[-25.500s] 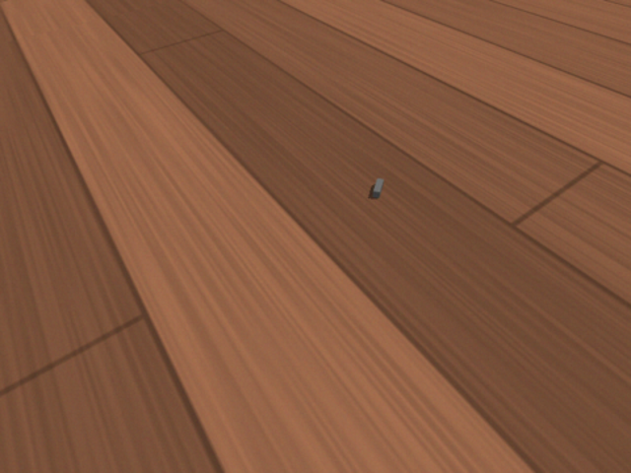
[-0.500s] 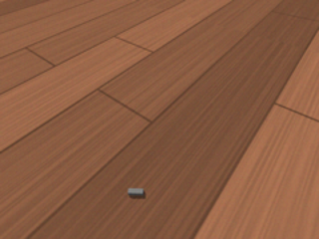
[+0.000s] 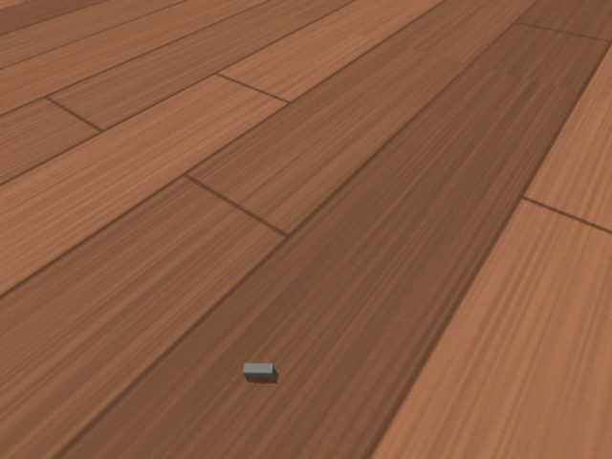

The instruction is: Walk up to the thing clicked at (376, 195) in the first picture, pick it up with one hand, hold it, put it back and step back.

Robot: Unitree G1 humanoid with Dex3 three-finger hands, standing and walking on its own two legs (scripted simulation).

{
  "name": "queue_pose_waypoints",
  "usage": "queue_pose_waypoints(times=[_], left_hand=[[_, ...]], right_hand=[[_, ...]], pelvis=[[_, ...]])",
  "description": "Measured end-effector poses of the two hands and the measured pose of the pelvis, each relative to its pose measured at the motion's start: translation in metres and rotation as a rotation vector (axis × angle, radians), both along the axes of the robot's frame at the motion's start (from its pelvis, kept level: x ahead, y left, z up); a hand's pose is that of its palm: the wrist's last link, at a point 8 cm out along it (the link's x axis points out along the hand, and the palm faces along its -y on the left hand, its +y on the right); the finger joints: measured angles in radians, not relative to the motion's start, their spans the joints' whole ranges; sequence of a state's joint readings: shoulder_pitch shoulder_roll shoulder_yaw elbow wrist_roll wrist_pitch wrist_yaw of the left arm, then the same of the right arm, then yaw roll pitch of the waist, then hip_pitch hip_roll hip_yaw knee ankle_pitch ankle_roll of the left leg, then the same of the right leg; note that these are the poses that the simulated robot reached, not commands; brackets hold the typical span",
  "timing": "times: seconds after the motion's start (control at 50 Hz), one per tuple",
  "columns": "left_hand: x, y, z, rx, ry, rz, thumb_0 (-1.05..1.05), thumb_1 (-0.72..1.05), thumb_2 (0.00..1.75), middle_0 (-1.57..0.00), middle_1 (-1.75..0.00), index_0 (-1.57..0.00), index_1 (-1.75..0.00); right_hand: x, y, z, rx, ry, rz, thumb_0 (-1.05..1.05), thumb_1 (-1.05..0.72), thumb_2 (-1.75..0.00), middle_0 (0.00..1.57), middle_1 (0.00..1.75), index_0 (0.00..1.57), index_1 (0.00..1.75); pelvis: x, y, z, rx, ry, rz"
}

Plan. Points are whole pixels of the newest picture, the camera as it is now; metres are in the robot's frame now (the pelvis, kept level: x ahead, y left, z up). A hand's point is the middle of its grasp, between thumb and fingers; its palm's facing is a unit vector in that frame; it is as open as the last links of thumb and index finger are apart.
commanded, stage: stand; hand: left
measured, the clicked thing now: (259, 370) +0.53 +0.21 -0.77
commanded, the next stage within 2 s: walk up in 0.62 s
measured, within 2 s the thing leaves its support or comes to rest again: neither
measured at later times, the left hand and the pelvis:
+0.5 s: hand out of the picture +0.06 +0.24 -0.16, palm faces -0.03 -0.94 -0.35, open 7.4 cm; pelvis -0.01 -0.01 +0.00, yaw +0 degrees
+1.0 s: hand out of the picture +0.06 +0.30 -0.19, palm faces -0.03 -0.93 -0.37, open 7.4 cm; pelvis -0.09 +0.03 -0.03, yaw +0 degrees
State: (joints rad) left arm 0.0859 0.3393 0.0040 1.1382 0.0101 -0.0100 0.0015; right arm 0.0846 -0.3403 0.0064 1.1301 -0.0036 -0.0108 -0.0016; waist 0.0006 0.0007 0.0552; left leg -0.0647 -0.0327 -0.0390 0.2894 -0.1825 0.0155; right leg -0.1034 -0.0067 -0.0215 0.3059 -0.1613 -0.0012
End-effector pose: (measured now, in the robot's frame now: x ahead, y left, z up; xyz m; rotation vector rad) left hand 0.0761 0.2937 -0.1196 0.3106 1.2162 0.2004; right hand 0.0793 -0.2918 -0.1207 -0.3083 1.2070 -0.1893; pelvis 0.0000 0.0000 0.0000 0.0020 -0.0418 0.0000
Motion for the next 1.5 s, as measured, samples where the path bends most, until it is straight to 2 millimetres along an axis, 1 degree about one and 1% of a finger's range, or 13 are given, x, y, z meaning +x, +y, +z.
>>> queue_pose_waypoints(times=[0.34,0.64,0.72,0.8,0.88,0.94,1.0,1.1,1.2,1.3,1.38,1.42,1.5], left_hand=[[-0.022,-0.006,0.000,0.009,0.023,0.002,0.00,0.90,0.89,-0.21,-0.30,-0.20,-0.30],[-0.025,-0.012,0.001,0.013,0.023,-0.002,0.00,0.90,0.89,-0.21,-0.30,-0.20,-0.30],[-0.025,-0.005,-0.002,0.027,0.013,0.018,0.00,0.90,0.89,-0.21,-0.30,-0.20,-0.30],[-0.026,0.007,-0.007,0.045,0.010,0.003,0.00,0.90,0.89,-0.21,-0.30,-0.20,-0.30],[-0.022,0.022,-0.014,0.051,-0.020,-0.027,0.00,0.90,0.89,-0.21,-0.30,-0.20,-0.30],[-0.018,0.036,-0.024,0.041,-0.058,-0.046,0.00,0.90,0.89,-0.21,-0.30,-0.20,-0.30],[-0.020,0.046,-0.032,0.026,-0.075,-0.049,0.00,0.90,0.89,-0.21,-0.30,-0.20,-0.30],[-0.038,0.049,-0.025,0.012,-0.044,-0.059,0.00,0.90,0.89,-0.21,-0.30,-0.20,-0.30],[-0.063,0.053,-0.020,0.024,-0.030,-0.073,0.00,0.90,0.89,-0.21,-0.30,-0.20,-0.30],[-0.089,0.051,-0.020,0.056,-0.015,-0.097,0.00,0.90,0.89,-0.21,-0.30,-0.20,-0.30],[-0.112,0.040,-0.015,0.075,-0.017,-0.107,0.00,0.90,0.89,-0.20,-0.30,-0.20,-0.30],[-0.125,0.035,-0.009,0.069,-0.027,-0.108,0.00,0.90,0.89,-0.21,-0.30,-0.20,-0.30],[-0.146,0.031,0.004,0.068,-0.056,-0.091,0.00,0.90,0.89,-0.21,-0.30,-0.20,-0.30]], right_hand=[[-0.022,-0.012,-0.003,0.000,0.028,-0.002,0.00,-0.90,-0.90,0.20,0.30,0.20,0.29],[-0.034,-0.020,-0.006,0.003,0.049,-0.012,0.00,-0.90,-0.90,0.20,0.30,0.20,0.29],[-0.037,-0.026,-0.009,-0.017,0.064,-0.017,0.00,-0.90,-0.90,0.20,0.30,0.20,0.29],[-0.046,-0.027,-0.010,-0.050,0.081,-0.015,0.00,-0.90,-0.90,0.20,0.30,0.20,0.29],[-0.066,-0.022,-0.007,-0.083,0.101,-0.018,0.00,-0.90,-0.90,0.20,0.30,0.20,0.29],[-0.085,-0.014,-0.008,-0.121,0.112,-0.014,0.00,-0.90,-0.90,0.20,0.30,0.20,0.29],[-0.107,0.001,-0.008,-0.133,0.129,-0.021,0.00,-0.90,-0.90,0.20,0.30,0.20,0.29],[-0.133,0.023,0.002,-0.113,0.124,-0.039,0.00,-0.90,-0.90,0.20,0.30,0.20,0.29],[-0.140,0.029,-0.001,-0.104,0.071,-0.052,0.00,-0.90,-0.90,0.20,0.30,0.21,0.30],[-0.145,0.023,-0.013,-0.081,-0.004,-0.056,0.00,-0.90,-0.90,0.20,0.30,0.21,0.30],[-0.154,0.012,-0.026,-0.054,-0.043,-0.067,0.00,-0.90,-0.90,0.20,0.30,0.21,0.30],[-0.159,0.010,-0.025,-0.043,-0.052,-0.075,0.00,-0.90,-0.90,0.20,0.30,0.21,0.30],[-0.173,0.008,-0.014,-0.037,-0.059,-0.052,0.00,-0.90,-0.90,0.20,0.30,0.20,0.30]], pelvis=[[-0.009,-0.009,0.000,0.002,-0.004,0.001],[-0.012,-0.016,-0.001,0.002,0.001,-0.003],[-0.026,-0.015,-0.007,-0.008,0.006,-0.002],[-0.043,-0.007,-0.012,0.001,0.013,-0.006],[-0.058,0.008,-0.017,0.011,0.033,0.008],[-0.071,0.023,-0.027,-0.003,0.040,0.020],[-0.086,0.035,-0.029,0.022,0.016,0.001],[-0.099,0.044,-0.018,-0.021,0.030,-0.003],[-0.117,0.047,-0.017,-0.018,0.033,-0.032],[-0.140,0.041,-0.026,0.005,0.018,-0.066],[-0.159,0.033,-0.031,-0.026,-0.009,-0.072],[-0.167,0.029,-0.029,-0.013,-0.006,-0.070],[-0.185,0.025,-0.019,0.036,0.005,-0.074]])
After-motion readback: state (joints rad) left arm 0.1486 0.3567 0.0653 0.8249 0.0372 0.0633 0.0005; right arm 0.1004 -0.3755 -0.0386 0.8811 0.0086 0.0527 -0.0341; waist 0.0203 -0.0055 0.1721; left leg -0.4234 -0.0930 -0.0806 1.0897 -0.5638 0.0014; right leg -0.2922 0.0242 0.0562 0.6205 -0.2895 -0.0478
